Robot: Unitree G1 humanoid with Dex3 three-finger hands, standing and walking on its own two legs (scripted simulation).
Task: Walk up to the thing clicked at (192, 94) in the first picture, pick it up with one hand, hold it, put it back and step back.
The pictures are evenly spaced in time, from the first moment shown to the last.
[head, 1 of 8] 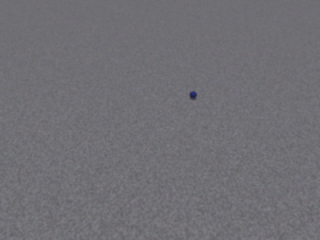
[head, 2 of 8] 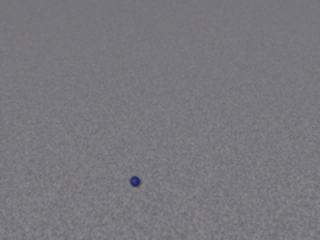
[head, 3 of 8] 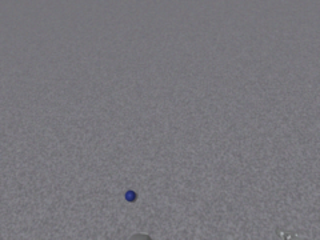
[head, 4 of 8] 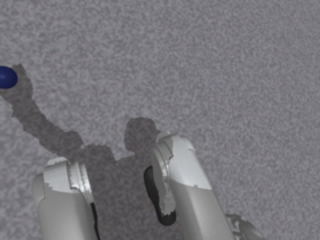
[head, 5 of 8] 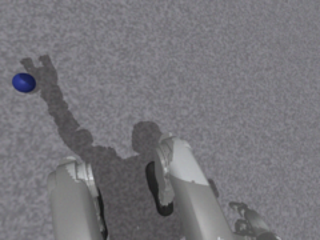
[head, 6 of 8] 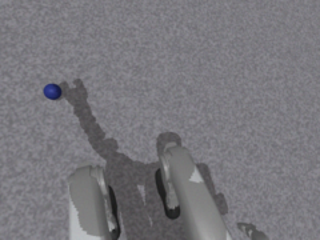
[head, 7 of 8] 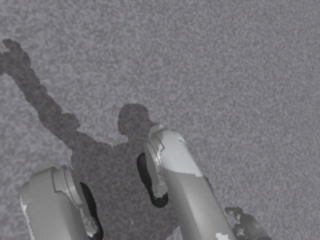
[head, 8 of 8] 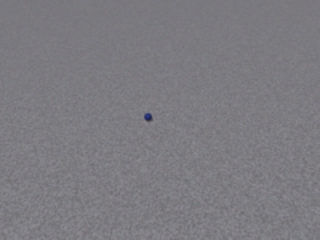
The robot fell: no
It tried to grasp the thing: yes
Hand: left
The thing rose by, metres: 0.00
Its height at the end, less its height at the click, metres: +0.00
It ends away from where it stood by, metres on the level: 0.03
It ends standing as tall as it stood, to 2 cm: yes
